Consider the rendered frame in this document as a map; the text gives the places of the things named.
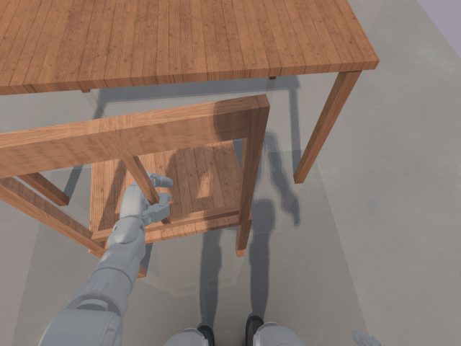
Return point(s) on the chair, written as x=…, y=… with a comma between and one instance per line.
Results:
x=192, y=145

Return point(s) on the left robot hand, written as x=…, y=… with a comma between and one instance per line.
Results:
x=135, y=204

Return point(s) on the robot foot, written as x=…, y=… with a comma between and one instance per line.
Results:
x=208, y=334
x=253, y=323

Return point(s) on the right robot hand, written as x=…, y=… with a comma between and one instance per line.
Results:
x=363, y=339

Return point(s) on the left robot foot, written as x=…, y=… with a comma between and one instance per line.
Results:
x=208, y=334

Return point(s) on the table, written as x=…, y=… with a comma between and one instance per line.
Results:
x=66, y=45

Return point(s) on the right robot foot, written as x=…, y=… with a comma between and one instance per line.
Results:
x=253, y=323

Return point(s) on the left robot upper arm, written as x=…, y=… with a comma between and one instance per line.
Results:
x=81, y=327

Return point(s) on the robot left forearm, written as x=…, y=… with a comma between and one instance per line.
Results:
x=112, y=280

